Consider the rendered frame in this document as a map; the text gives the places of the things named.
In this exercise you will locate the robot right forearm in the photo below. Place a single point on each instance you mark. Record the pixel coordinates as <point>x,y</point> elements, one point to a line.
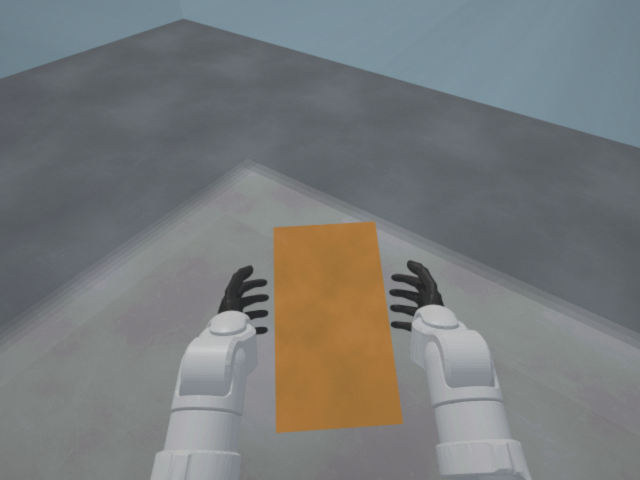
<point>475,440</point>

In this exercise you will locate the robot left forearm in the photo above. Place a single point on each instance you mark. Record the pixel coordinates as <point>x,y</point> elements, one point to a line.
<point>203,431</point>

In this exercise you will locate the carton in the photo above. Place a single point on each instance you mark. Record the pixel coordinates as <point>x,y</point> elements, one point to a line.
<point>334,361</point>

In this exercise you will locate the robot right hand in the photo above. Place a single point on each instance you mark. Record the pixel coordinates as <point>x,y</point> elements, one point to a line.
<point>425,284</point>

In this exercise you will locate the robot left hand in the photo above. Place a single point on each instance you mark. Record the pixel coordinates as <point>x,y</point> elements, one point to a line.
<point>233,301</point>

